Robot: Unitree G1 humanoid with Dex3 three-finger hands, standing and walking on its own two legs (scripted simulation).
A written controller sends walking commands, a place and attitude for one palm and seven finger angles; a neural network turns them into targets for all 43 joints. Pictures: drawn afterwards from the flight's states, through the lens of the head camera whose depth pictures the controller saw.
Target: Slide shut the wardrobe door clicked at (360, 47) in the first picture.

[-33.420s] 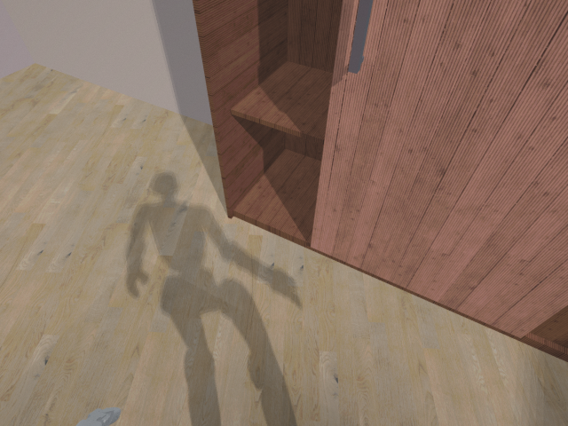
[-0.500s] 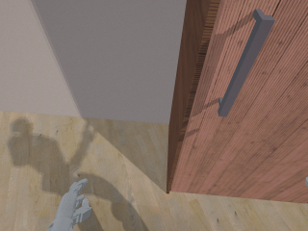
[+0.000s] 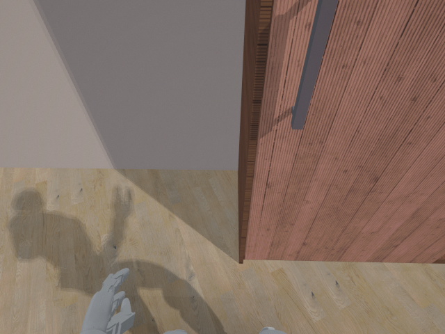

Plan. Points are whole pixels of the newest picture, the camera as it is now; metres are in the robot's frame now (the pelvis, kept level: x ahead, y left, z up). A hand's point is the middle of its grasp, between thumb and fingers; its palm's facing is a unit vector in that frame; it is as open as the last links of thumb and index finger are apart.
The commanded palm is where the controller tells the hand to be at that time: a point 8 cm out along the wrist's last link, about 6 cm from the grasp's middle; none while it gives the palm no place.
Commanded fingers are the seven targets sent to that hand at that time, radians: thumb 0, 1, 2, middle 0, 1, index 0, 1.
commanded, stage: step back with the hand held close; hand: right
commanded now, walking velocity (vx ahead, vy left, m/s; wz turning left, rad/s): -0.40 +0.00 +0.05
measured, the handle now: (308, 64) +0.52 -0.13 +0.24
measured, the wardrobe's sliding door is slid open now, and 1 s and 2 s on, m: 0.00 0.00 0.00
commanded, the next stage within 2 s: stop stepping back and stand still in 0.22 s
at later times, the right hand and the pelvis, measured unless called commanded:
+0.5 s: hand out of the picture +0.06 -0.28 +0.21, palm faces +0.55 +0.73 -0.40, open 7.4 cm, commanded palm -0.01 -0.31 +0.20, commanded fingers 0.00 -0.90 -0.90 0.20 0.30 0.20 0.30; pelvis -0.12 +0.00 -0.01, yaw -5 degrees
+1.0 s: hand out of the picture -0.01 -0.29 +0.20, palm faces +0.45 +0.76 -0.47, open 7.4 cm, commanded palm -0.06 -0.33 +0.20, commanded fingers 0.00 -0.90 -0.90 0.20 0.30 0.20 0.30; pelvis -0.20 -0.03 +0.01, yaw +0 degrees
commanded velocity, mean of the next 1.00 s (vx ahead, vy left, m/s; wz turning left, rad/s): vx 0.03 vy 0.02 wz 0.04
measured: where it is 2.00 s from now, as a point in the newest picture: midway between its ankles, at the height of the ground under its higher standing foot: outside the picture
